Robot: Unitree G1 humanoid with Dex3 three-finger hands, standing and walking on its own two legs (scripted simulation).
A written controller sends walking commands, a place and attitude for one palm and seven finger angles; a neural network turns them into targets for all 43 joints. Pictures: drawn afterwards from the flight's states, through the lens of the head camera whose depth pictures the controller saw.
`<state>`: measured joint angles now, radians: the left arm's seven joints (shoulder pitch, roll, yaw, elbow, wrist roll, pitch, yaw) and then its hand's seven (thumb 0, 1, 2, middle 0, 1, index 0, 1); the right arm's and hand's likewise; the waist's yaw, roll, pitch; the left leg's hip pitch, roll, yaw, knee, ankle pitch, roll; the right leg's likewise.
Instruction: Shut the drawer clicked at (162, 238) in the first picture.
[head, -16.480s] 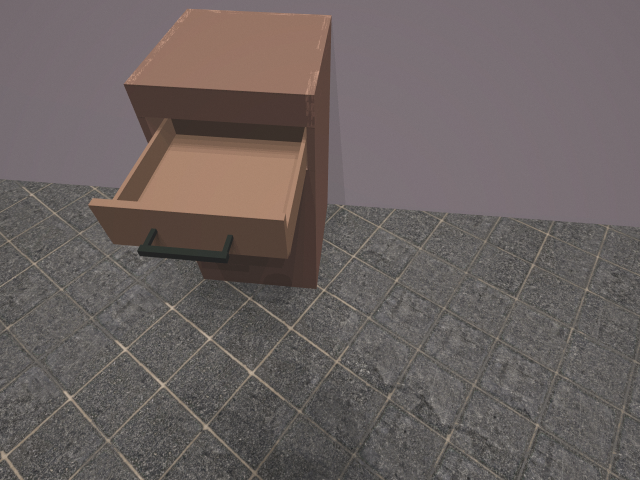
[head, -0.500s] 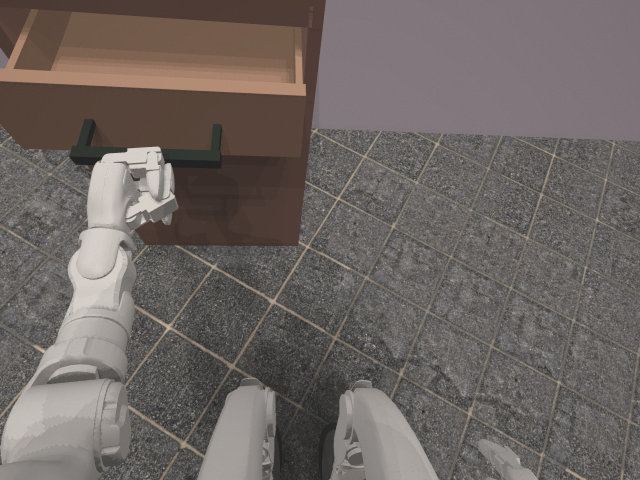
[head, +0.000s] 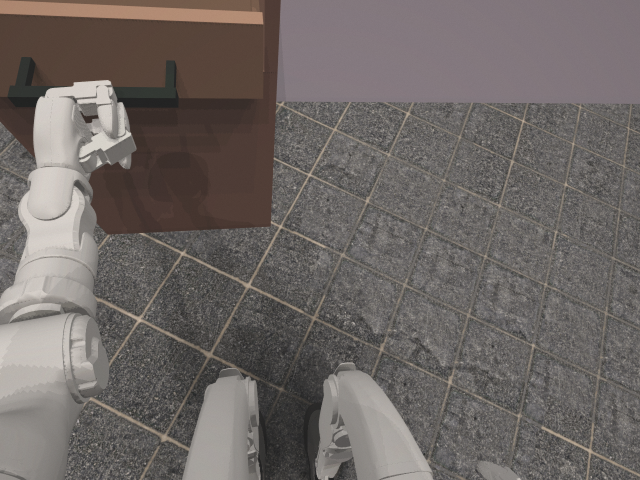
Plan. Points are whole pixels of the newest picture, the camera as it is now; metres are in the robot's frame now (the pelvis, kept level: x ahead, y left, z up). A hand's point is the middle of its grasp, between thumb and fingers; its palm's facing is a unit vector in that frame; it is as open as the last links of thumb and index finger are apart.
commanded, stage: push the drawer shut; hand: left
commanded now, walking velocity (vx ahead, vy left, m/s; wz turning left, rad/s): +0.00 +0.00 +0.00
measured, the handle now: (99, 83) +0.58 +0.24 +0.04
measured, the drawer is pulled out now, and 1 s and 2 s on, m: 0.06 0.00 0.00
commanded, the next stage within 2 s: pull the fist back off the drawer in 0.80 s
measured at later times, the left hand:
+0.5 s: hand (127, 96) +0.56 +0.20 +0.04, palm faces +0.07 -1.00 -0.05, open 3.5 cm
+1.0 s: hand (117, 89) +0.57 +0.22 +0.04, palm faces +0.04 -1.00 -0.06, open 3.4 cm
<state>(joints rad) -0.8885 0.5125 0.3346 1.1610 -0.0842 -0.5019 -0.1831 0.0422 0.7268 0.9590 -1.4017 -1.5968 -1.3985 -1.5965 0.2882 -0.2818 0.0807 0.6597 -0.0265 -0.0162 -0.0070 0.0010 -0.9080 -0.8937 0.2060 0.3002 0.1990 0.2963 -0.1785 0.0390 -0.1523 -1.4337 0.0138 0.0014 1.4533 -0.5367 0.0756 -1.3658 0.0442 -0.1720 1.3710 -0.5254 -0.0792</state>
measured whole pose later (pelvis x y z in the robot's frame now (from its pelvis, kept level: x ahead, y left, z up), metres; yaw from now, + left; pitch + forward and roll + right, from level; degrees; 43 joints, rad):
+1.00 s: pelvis -0.01 +0.00 -0.01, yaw -2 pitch +34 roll -8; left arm -1.19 0.73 0.33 1.29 -0.01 -0.36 -0.20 0.07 0.59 0.95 -1.40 -1.60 -1.40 -1.60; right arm 0.33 -0.28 0.14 0.67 -0.05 -0.05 -0.02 0.00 -0.91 -0.89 0.21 0.30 0.20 0.30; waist -0.28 0.04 -0.12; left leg -1.57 0.02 -0.03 1.49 -0.51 0.08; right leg -1.48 0.05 -0.21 1.38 -0.49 -0.08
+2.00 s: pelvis +0.05 +0.01 +0.07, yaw +0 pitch +25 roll -4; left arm -0.45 0.40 0.33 0.61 -0.19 -0.26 -0.18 0.02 0.88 0.90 -1.40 -1.60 -1.40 -1.60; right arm 0.32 -0.24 0.06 0.57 0.04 0.06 0.03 0.00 -0.91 -0.89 0.21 0.30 0.20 0.30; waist -0.11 0.04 -0.15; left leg -1.07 0.01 0.03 1.14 -0.51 0.08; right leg -1.02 0.07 -0.11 1.05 -0.48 -0.05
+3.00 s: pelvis +0.07 +0.00 +0.16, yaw +3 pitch -4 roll -1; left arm 0.57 0.36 0.30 -0.49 -0.10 -0.08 0.10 0.01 0.89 0.90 -1.41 -1.60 -1.40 -1.60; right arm 0.20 -0.25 0.04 0.59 0.03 -0.06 -0.05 0.01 -0.91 -0.89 0.20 0.30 0.20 0.30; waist 0.06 0.09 -0.02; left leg -0.11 -0.04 0.02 0.46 -0.27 0.06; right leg -0.07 0.05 -0.07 0.40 -0.26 -0.06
